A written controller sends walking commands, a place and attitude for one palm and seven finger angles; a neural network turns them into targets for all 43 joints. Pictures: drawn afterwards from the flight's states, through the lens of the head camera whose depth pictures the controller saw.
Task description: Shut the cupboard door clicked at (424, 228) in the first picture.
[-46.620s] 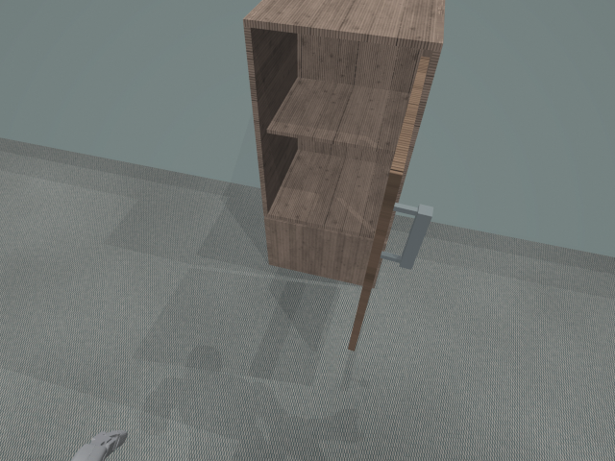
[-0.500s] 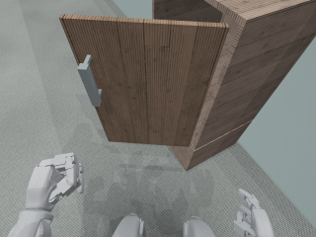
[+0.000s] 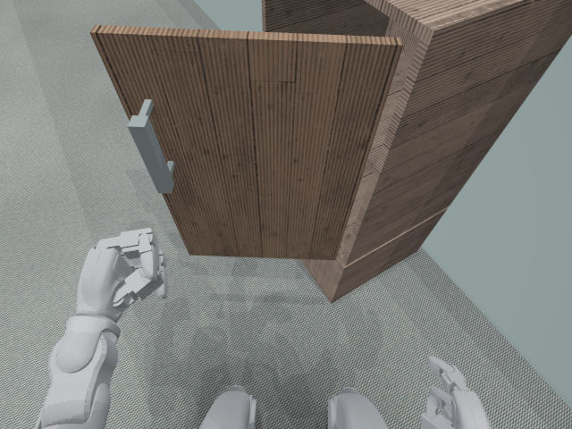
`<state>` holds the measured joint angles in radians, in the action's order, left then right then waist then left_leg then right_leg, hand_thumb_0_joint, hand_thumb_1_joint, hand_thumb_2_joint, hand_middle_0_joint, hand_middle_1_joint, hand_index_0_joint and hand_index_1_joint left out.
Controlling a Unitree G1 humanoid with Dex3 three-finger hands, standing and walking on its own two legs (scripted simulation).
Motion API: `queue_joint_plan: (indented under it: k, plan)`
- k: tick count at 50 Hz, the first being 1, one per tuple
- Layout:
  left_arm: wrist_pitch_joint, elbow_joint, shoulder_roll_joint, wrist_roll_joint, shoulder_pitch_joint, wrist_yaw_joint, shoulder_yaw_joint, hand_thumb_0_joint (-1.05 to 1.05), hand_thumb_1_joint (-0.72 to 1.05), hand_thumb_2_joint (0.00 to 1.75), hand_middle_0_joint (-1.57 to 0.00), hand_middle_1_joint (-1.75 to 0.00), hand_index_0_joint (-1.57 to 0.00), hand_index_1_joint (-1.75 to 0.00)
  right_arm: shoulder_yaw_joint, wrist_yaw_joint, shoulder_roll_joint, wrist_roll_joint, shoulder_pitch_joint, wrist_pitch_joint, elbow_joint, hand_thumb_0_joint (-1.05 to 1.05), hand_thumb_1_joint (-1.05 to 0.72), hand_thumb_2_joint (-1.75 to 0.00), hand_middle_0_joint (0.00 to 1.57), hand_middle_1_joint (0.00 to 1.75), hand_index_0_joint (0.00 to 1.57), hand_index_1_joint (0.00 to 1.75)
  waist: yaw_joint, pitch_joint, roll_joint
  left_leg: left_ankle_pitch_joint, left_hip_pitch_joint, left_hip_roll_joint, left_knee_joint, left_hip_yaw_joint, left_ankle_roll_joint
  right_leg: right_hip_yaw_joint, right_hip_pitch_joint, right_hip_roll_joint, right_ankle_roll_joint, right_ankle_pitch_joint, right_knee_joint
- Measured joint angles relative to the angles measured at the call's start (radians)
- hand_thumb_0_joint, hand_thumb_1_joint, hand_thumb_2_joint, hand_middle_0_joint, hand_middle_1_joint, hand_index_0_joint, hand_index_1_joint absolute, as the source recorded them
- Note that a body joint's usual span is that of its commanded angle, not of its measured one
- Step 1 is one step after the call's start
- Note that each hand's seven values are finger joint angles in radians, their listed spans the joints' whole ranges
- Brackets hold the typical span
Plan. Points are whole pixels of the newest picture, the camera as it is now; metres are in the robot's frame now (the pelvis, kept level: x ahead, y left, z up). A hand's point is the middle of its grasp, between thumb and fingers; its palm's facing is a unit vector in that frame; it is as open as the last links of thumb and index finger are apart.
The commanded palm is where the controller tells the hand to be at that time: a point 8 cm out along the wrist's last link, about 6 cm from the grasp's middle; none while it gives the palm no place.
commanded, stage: bring the fist close to the handle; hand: left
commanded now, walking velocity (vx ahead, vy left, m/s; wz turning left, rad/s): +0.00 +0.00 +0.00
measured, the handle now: (157, 148) +0.51 +0.23 +0.06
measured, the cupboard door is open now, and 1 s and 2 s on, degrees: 57 57 46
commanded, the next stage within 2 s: push the door shut along its arc in 0.94 s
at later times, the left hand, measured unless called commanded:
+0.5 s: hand (162, 209) +0.40 +0.20 +0.06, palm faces +0.02 -1.00 -0.04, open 3.1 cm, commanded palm +0.37 +0.25 +0.05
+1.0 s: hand (159, 206) +0.41 +0.20 +0.05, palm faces +0.01 -1.00 -0.02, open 3.1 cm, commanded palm +0.38 +0.25 +0.05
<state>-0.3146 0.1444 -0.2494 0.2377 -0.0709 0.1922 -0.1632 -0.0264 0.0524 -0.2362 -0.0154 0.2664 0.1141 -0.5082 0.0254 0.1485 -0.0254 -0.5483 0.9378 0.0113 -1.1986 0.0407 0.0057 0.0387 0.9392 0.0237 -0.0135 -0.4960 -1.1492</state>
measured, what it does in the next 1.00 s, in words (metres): stands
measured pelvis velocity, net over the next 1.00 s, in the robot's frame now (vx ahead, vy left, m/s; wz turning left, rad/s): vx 0.00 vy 0.00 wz -0.02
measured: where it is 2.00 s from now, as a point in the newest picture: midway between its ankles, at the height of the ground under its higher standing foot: outside the picture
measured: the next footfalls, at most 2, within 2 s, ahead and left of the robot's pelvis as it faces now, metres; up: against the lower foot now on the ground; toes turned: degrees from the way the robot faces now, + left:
none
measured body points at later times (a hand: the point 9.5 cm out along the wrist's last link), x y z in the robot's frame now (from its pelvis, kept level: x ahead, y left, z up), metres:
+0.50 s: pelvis +0.00 -0.01 +0.00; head +0.10 -0.01 +0.44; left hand +0.39 +0.25 +0.06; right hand +0.12 -0.27 -0.11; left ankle +0.02 +0.12 -0.64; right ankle +0.03 -0.13 -0.64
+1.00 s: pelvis +0.00 +0.00 +0.00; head +0.10 +0.01 +0.44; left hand +0.40 +0.26 +0.06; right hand +0.10 -0.26 -0.11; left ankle +0.02 +0.12 -0.64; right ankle +0.03 -0.13 -0.64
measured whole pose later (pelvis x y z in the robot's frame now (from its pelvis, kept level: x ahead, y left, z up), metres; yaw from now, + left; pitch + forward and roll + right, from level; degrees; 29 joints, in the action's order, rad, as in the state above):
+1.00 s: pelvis +0.00 +0.00 +0.00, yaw -1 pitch +19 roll -2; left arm -0.45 0.76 -0.34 0.21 0.46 0.29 -0.33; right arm -0.01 0.03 -0.26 -0.02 0.29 0.04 -0.60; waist 0.06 0.13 -0.01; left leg -0.53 0.99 0.02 -1.18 0.02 0.00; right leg 0.02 0.99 0.01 -0.02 -0.47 -1.13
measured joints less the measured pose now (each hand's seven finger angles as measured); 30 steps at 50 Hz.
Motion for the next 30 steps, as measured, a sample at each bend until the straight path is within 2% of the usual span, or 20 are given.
queue_joint_plan:
  k: [5,11,20,26,30]
  plan:
    - [-0.052,0.103,-0.015,-0.005,0.101,-0.007,-0.043,0.01,0.89,0.90,-1.30,-1.50,-1.30,-1.50,0.004,-0.007,-0.010,0.001,0.006,-0.008,-0.032,0.01,-0.90,-0.89,0.20,0.30,0.21,0.30,0.001,0.001,0.004,0.003,0.003,0.001,0.005,0.001,0.005,0.001,0.006,-0.001,0.005,-0.001,-0.001]
    - [-0.033,0.248,-0.039,-0.002,0.200,0.055,-0.065,0.01,0.90,0.90,-1.30,-1.50,-1.30,-1.50,0.009,-0.002,-0.024,-0.009,0.003,-0.021,-0.050,0.01,-0.90,-0.89,0.20,0.30,0.21,0.30,0.009,-0.009,0.006,0.008,0.004,0.004,0.016,-0.001,0.009,-0.001,0.012,-0.004,0.009,0.002,0.004]
    - [-0.087,0.413,-0.067,-0.007,0.384,0.064,-0.127,0.01,0.89,0.90,-1.31,-1.50,-1.30,-1.50,0.016,0.002,-0.028,-0.007,-0.008,-0.023,-0.081,0.01,-0.90,-0.89,0.20,0.30,0.21,0.30,0.019,-0.016,0.013,0.009,0.023,0.009,0.015,-0.004,0.014,-0.004,0.036,-0.009,0.014,0.004,-0.002]
    - [-0.059,0.544,-0.107,-0.011,0.483,0.101,-0.162,0.01,0.90,0.90,-1.30,-1.50,-1.30,-1.50,0.014,-0.005,-0.027,-0.011,0.000,-0.042,-0.081,0.01,-0.90,-0.89,0.20,0.30,0.21,0.30,0.030,-0.016,0.008,0.012,0.039,0.012,0.018,-0.010,0.013,-0.010,0.055,-0.012,0.013,0.008,0.000]
    - [-0.073,0.592,-0.107,-0.009,0.521,0.114,-0.179,0.01,0.90,0.90,-1.30,-1.50,-1.29,-1.50,0.016,-0.006,-0.026,-0.010,0.016,-0.047,-0.089,0.01,-0.90,-0.89,0.20,0.30,0.21,0.30,0.031,-0.015,0.009,0.012,0.045,0.013,0.020,-0.015,0.010,-0.015,0.062,-0.013,0.010,0.011,0.003]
